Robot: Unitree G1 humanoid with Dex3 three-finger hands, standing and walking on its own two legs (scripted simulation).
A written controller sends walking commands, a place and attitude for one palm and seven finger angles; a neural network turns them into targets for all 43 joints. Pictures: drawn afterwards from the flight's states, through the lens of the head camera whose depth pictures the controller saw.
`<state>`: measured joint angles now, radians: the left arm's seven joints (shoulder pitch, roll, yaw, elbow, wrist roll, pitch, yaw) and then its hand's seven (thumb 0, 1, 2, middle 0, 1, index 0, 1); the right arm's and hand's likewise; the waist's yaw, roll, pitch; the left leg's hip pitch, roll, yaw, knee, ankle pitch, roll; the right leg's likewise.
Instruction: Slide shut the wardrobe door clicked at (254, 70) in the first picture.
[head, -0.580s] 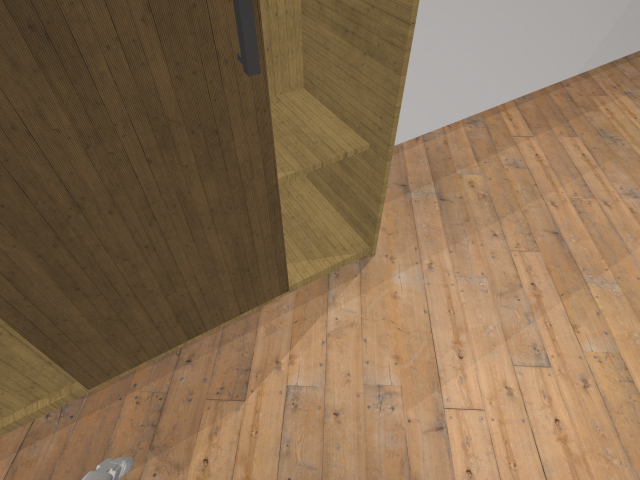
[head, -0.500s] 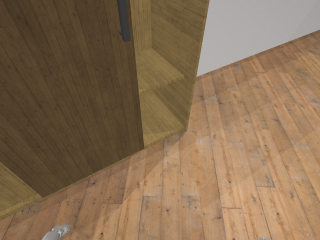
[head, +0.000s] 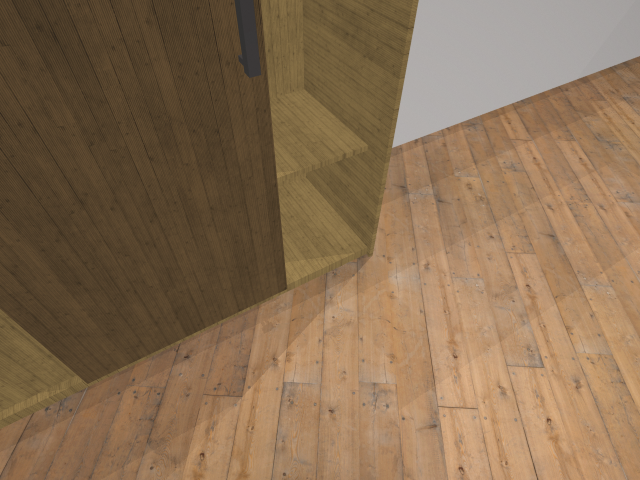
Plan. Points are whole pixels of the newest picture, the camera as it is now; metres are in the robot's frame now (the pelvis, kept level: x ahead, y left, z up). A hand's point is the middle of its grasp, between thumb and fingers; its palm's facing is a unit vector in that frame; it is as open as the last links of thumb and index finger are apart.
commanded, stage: stand and wait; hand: left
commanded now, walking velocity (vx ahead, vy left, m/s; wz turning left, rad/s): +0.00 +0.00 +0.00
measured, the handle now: out of the picture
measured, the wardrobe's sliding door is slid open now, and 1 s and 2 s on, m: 0.38 0.38 0.38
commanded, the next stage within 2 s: look at it before walking up in 0.24 s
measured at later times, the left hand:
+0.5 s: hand out of the picture +0.06 +0.25 -0.15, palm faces -0.04 -0.94 -0.33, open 7.4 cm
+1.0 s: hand out of the picture +0.05 +0.25 -0.16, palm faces -0.03 -0.94 -0.33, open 7.4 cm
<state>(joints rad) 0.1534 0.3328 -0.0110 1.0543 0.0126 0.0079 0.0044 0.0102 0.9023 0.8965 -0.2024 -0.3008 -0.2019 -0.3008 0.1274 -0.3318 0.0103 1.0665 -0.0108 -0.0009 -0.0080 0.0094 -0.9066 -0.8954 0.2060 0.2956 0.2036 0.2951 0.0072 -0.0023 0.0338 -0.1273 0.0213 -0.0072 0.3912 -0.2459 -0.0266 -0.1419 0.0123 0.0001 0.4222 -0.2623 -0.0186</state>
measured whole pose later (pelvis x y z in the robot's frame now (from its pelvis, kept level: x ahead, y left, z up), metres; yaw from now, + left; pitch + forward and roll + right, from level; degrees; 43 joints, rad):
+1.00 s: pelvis -0.02 +0.01 +0.00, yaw +0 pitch -1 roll +0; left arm 0.14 0.33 -0.01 1.09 0.02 0.00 0.00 0.01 0.90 0.90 -0.20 -0.30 -0.20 -0.30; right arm 0.13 -0.33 0.01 1.12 -0.01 -0.01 0.00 0.01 -0.91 -0.90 0.21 0.30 0.20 0.30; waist 0.01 -0.01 0.02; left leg -0.12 0.01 0.00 0.34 -0.20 -0.01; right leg -0.13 0.00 0.01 0.36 -0.21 0.00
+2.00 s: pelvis -0.05 +0.05 +0.00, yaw -30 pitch +1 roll -1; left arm 0.23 0.30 0.10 0.91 0.04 0.07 -0.02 0.01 0.91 0.90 -0.20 -0.30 -0.20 -0.30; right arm 0.18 -0.20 -0.02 0.89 -0.01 0.01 -0.03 0.01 -0.91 -0.90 0.20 0.30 0.20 0.29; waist 0.03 -0.07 0.01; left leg -0.20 0.00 0.01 0.47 -0.29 0.02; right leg -0.53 0.12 0.11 0.95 -0.38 0.05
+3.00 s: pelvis +0.14 -0.21 -0.02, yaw -57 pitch -1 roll -2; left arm 0.43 0.19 0.05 1.12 0.02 -0.03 0.00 0.01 0.91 0.90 -0.20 -0.30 -0.20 -0.30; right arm 0.13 -0.15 -0.03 0.96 -0.03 -0.07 0.02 0.01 -0.91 -0.90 0.20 0.30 0.20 0.29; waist 0.05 -0.05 0.03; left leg -0.41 0.08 0.16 0.67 -0.24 0.06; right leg -0.13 0.00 0.00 0.82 -0.50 -0.02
